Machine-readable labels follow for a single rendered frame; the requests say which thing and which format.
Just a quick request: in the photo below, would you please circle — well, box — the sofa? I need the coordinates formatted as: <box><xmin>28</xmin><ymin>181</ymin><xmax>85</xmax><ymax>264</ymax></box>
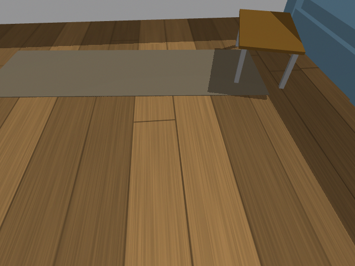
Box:
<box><xmin>283</xmin><ymin>0</ymin><xmax>355</xmax><ymax>106</ymax></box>

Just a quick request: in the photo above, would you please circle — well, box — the coffee table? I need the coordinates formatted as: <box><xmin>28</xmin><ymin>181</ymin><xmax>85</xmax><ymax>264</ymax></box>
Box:
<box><xmin>234</xmin><ymin>9</ymin><xmax>305</xmax><ymax>89</ymax></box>

